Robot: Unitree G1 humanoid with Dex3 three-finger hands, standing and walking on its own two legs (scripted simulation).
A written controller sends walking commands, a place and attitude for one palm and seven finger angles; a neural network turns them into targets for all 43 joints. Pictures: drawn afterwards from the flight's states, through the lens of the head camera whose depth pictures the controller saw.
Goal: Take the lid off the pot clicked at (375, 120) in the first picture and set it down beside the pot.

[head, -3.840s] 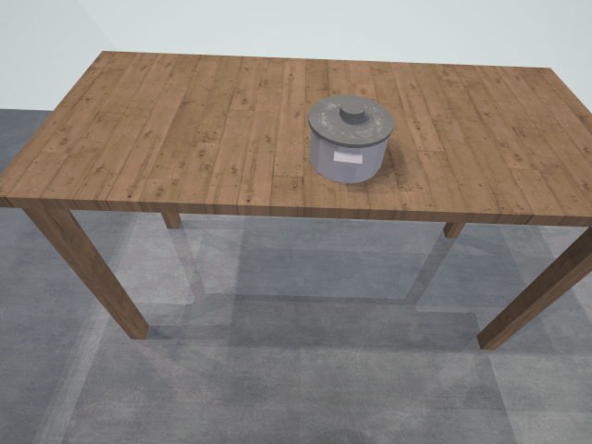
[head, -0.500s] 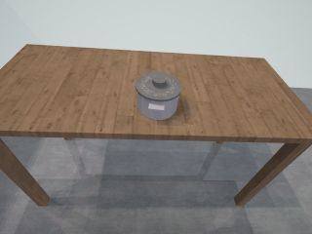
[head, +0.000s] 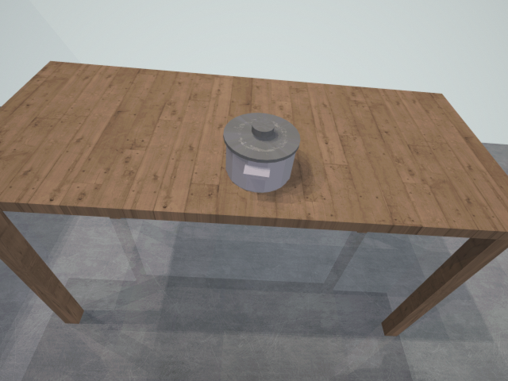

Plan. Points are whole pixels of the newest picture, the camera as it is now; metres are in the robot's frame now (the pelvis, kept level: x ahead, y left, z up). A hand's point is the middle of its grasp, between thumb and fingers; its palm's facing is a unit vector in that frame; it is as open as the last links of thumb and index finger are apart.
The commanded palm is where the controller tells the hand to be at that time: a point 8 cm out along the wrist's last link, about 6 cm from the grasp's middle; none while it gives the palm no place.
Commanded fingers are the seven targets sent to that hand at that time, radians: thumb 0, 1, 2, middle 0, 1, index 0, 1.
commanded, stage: shuffle to correct the standing spot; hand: left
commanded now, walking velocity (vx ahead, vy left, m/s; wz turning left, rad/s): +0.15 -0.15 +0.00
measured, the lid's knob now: (262, 128) +0.58 +0.03 +0.10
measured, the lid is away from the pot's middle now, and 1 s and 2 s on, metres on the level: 0.00 0.00 0.00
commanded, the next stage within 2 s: come to a stop and stand still in 0.90 s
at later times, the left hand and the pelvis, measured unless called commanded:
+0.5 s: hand out of the picture +0.08 +0.12 -0.18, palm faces +0.09 -0.98 -0.17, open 7.4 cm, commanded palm none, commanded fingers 0.00 0.90 0.90 -0.20 -0.30 -0.20 -0.30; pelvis +0.07 -0.06 -0.01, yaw +2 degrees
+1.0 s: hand (204, 379) +0.17 +0.09 -0.17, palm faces +0.06 -0.98 -0.16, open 7.3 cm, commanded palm none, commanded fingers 0.00 0.90 0.90 -0.20 -0.30 -0.20 -0.30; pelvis +0.13 -0.10 +0.01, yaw +2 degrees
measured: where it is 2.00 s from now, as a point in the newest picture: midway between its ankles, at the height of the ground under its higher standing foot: outside the picture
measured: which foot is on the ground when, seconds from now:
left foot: down 0.00-0.42, up 0.44-0.70, down 0.72-1.00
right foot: down 0.00-0.72, up 0.74-1.00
